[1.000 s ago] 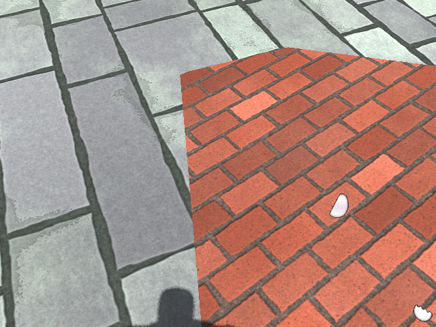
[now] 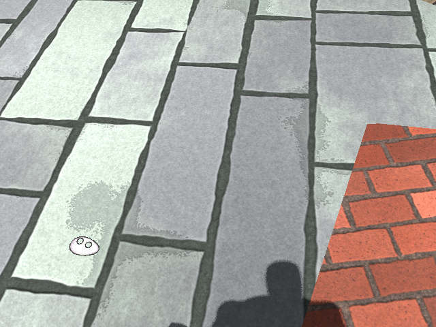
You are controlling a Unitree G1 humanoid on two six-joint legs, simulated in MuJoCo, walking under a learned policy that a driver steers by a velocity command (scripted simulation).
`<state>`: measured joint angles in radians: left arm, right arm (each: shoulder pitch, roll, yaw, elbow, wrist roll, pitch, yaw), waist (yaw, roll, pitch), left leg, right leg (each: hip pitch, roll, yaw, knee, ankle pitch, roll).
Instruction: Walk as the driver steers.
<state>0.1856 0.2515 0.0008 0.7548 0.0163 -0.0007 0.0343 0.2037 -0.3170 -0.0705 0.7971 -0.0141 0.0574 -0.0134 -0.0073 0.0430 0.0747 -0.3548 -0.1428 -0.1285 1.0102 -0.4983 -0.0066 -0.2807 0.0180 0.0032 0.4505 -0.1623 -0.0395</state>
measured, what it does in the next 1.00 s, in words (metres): walks ahead: left foot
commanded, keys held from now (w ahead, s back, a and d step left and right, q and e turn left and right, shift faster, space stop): no key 0.62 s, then w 0.38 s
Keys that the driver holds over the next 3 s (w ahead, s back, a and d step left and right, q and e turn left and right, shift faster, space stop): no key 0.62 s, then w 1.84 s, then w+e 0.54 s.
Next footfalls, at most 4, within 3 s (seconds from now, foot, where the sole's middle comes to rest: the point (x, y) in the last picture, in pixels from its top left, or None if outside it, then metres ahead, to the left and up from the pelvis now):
0.22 left None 0.01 0.12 -0.78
1.40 left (230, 321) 0.48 0.05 -0.78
1.96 right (276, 226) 0.79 -0.12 -0.78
2.50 left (223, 161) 1.09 0.06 -0.78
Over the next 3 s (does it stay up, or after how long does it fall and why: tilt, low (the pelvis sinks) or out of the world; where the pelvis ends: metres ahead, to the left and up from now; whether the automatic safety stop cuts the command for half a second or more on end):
stays up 1.19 -0.03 -0.01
